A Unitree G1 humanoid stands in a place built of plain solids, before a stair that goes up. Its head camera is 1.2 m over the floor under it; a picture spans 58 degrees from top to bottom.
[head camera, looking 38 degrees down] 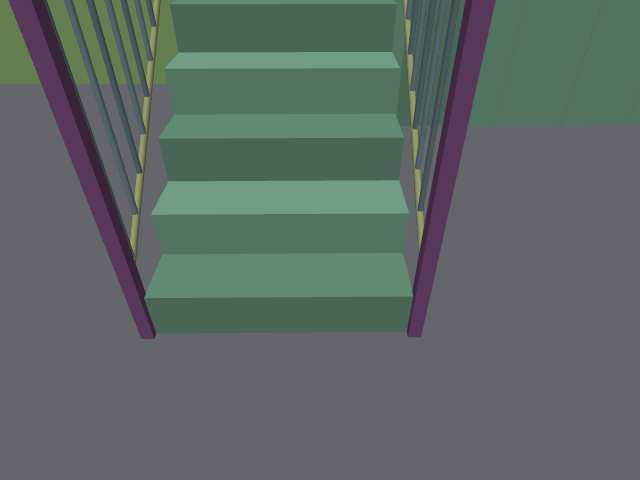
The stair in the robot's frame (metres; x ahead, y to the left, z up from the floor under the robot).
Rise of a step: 0.18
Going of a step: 0.22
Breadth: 0.89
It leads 1 degrees to the left of straight ahead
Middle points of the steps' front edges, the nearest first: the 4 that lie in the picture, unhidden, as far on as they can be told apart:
1.00 0.13 0.18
1.23 0.14 0.35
1.45 0.14 0.53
1.68 0.14 0.71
